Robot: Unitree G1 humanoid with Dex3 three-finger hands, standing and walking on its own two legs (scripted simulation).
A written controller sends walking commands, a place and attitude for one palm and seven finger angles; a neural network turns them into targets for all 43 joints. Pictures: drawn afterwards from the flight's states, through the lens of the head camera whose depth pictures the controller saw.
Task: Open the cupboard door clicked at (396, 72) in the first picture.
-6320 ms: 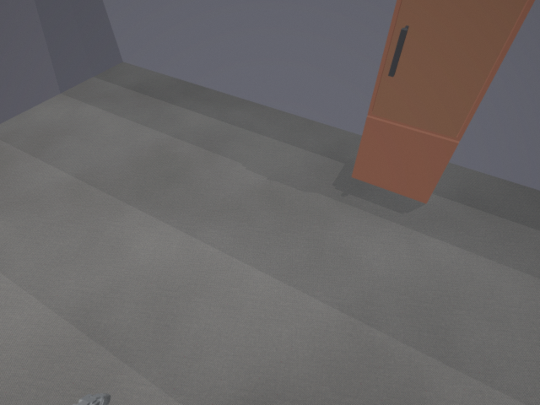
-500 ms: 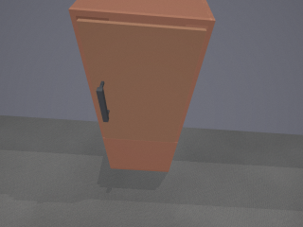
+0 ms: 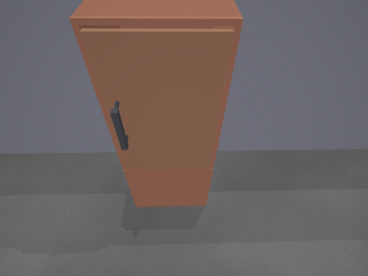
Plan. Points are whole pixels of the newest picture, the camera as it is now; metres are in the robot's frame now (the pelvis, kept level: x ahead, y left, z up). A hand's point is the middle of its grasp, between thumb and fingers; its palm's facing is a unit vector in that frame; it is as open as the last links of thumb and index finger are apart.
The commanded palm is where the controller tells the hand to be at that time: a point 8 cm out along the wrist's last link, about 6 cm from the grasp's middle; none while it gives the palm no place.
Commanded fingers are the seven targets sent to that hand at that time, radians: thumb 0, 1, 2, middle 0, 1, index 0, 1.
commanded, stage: look again from close up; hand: left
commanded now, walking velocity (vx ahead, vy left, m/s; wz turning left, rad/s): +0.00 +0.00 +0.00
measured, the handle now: (121, 126) +0.55 +0.23 -0.05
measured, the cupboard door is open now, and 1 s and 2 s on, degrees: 0 0 0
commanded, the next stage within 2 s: raise the hand with hooked fingers in 0.32 s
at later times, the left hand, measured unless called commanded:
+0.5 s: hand out of the picture +0.02 +0.19 -0.15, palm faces +0.17 -0.96 -0.22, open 7.2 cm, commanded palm +0.09 +0.23 -0.07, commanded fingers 0.00 0.78 0.85 -0.21 -0.38 -0.21 -0.38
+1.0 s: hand out of the picture +0.13 +0.20 -0.06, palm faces +0.17 -0.98 -0.07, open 9.5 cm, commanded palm +0.13 +0.26 -0.06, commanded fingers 0.00 0.20 0.60 -0.25 -0.75 -0.25 -0.75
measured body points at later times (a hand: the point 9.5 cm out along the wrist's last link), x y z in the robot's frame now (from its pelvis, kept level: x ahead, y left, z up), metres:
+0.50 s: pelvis -0.02 +0.01 +0.00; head -0.02 +0.01 +0.45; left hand +0.01 +0.24 -0.13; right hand +0.00 -0.22 -0.15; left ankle -0.01 +0.11 -0.74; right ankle +0.01 -0.12 -0.74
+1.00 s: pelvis -0.03 -0.02 -0.11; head +0.03 +0.00 +0.33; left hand +0.12 +0.26 -0.06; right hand +0.23 -0.21 -0.15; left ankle -0.01 +0.10 -0.74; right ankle +0.01 -0.12 -0.74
